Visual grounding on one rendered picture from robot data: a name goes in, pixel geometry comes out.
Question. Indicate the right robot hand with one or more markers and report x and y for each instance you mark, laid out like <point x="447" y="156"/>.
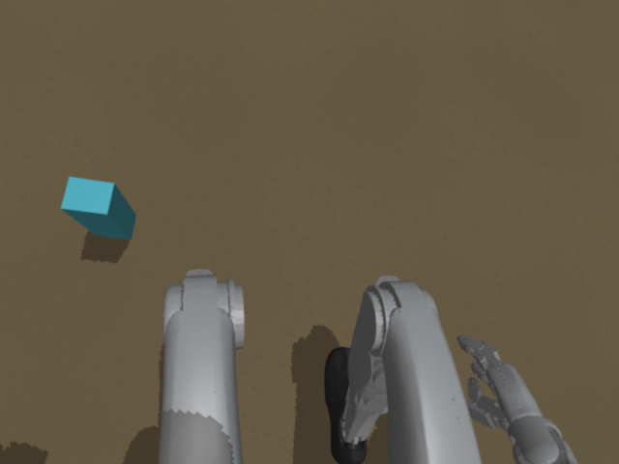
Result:
<point x="513" y="396"/>

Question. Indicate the carton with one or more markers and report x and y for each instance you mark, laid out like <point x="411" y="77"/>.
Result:
<point x="100" y="207"/>

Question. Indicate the right robot arm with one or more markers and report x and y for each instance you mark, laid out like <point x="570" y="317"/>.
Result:
<point x="537" y="440"/>

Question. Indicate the right robot foot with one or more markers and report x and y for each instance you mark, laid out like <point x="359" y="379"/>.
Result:
<point x="336" y="386"/>

